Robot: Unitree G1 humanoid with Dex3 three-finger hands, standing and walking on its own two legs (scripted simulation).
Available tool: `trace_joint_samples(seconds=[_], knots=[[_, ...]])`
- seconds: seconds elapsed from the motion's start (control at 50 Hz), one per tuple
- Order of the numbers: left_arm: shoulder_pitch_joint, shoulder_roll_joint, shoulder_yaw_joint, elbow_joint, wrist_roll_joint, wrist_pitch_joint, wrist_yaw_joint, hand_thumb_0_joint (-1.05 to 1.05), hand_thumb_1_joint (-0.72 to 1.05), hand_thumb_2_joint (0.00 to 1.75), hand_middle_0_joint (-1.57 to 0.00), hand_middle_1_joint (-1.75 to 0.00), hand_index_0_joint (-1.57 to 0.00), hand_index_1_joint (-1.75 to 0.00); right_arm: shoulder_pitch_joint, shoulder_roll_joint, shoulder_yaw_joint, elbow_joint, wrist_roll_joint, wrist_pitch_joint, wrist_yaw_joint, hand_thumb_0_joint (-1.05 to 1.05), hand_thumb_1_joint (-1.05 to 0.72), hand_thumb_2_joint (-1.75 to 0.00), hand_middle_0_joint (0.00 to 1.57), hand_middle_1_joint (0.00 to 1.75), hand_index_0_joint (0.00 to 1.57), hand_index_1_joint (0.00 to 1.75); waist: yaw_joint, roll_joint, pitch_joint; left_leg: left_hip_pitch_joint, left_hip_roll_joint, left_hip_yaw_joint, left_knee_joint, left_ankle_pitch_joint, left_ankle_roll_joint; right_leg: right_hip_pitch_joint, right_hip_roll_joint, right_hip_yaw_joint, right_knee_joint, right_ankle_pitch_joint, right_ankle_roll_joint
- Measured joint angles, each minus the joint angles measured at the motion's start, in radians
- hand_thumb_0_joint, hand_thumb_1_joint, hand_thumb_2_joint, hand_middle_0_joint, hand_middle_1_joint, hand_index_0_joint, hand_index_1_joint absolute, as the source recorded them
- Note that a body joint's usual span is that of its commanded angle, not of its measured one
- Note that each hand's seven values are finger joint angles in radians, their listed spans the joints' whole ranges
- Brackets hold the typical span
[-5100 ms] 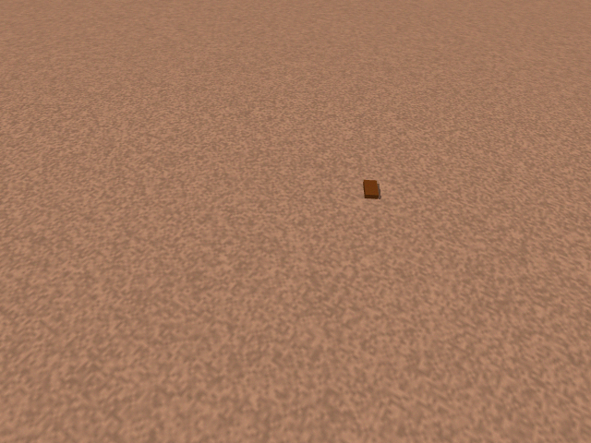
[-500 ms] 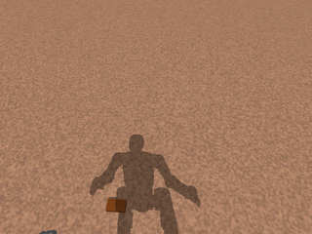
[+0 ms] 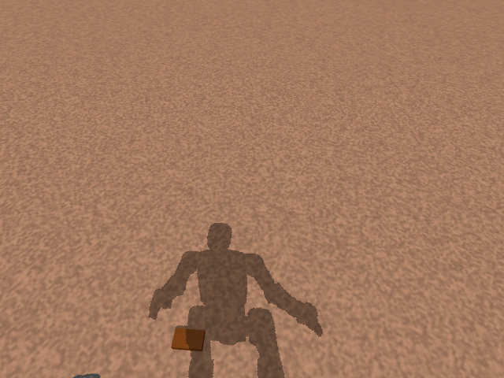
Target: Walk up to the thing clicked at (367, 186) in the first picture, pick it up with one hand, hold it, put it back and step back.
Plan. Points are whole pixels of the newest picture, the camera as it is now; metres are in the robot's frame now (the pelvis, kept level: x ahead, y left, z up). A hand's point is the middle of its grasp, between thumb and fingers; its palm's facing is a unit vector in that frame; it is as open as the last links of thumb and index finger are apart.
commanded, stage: walk up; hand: left
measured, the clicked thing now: (188, 339) +0.40 +0.23 -0.76
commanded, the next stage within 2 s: stand in 0.46 s
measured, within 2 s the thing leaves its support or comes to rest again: neither
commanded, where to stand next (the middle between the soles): +0.08 +0.01 m, yaw +2 degrees
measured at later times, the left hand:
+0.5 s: hand out of the picture +0.10 +0.26 -0.15, palm faces +0.01 -0.95 -0.32, open 7.3 cm
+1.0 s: hand out of the picture +0.08 +0.26 -0.15, palm faces +0.00 -0.94 -0.34, open 7.3 cm
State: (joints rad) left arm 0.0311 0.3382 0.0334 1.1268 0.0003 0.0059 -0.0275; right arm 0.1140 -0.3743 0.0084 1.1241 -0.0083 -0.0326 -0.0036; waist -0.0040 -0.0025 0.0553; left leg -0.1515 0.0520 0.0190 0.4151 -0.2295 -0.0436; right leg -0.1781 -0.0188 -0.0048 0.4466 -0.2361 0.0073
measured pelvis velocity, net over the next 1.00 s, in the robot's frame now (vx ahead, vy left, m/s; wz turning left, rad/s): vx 0.00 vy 0.01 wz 0.01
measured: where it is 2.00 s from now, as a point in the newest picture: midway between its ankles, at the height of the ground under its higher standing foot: outside the picture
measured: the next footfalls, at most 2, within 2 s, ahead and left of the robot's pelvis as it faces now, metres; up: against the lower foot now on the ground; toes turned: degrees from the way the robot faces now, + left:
none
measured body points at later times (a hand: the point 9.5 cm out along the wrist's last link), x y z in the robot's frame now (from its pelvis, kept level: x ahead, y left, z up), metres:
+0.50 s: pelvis +0.01 +0.01 +0.00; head +0.02 +0.01 +0.45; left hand +0.10 +0.31 -0.13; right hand +0.10 -0.29 -0.13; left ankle +0.00 +0.15 -0.74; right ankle +0.00 -0.12 -0.74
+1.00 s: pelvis +0.00 +0.01 +0.01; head +0.01 +0.01 +0.46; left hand +0.08 +0.31 -0.12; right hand +0.09 -0.29 -0.13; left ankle +0.00 +0.15 -0.74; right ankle +0.00 -0.12 -0.74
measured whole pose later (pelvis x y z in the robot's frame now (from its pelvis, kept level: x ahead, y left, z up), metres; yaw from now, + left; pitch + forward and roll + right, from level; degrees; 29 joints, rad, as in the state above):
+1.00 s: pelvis +0.00 +0.01 +0.01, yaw +1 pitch -2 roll +0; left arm 0.08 0.35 0.01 1.14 0.00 -0.01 -0.01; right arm 0.07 -0.35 0.00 1.15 -0.01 -0.01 0.01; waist 0.00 0.01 0.06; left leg -0.09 0.04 0.02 0.31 -0.17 -0.03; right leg -0.11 -0.03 -0.01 0.32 -0.18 0.02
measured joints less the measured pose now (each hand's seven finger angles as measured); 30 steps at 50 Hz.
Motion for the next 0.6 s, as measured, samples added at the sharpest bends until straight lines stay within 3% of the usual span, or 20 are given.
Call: trace_joint_samples(seconds=[0.6], knots=[[0.03,0.002,-0.009,0.018,0.001,-0.014,0.014,0.0,0.91,0.9,-0.2,-0.3,-0.2,-0.3,-0.049,0.023,-0.011,0.001,0.0,0.017,0.003,0.0,-0.91,-0.9,0.2,0.3,0.2,0.3,0.001,0.005,0.011,0.049,-0.014,0.005,-0.075,0.027,0.015,0.061,-0.013,0.001,-0.1,0.041,0.02]])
